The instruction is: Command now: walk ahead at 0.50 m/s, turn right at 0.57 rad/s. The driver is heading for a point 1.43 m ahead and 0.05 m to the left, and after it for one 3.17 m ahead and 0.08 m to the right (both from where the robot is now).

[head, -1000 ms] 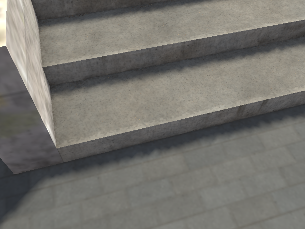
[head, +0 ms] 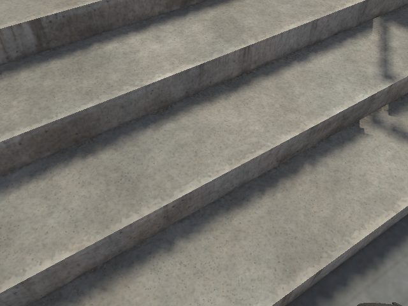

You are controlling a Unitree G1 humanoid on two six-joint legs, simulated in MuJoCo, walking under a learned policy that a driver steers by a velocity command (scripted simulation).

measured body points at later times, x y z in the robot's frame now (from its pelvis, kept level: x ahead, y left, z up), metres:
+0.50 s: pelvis +0.24 -0.08 +0.00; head +0.27 -0.08 +0.45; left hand +0.49 +0.12 -0.09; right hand +0.19 -0.34 -0.13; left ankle +0.08 +0.11 -0.63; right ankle +0.31 -0.18 -0.73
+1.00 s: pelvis +0.49 -0.08 +0.05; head +0.50 -0.09 +0.50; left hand +0.52 +0.16 -0.09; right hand +0.70 -0.30 -0.02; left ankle +0.55 -0.02 -0.60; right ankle +0.33 -0.21 -0.59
